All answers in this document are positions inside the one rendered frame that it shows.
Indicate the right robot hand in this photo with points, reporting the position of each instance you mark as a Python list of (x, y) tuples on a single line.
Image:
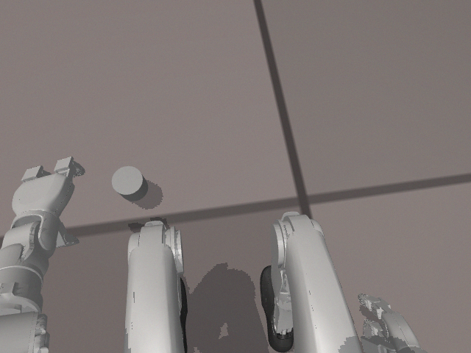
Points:
[(392, 335)]

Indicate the left robot hand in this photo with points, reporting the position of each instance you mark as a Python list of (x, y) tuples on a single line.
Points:
[(50, 193)]

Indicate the tin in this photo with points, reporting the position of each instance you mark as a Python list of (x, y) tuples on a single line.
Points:
[(129, 182)]

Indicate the right robot foot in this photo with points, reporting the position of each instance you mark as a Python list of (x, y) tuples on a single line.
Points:
[(280, 343)]

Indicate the left robot arm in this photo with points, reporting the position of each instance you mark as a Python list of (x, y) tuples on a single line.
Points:
[(24, 260)]

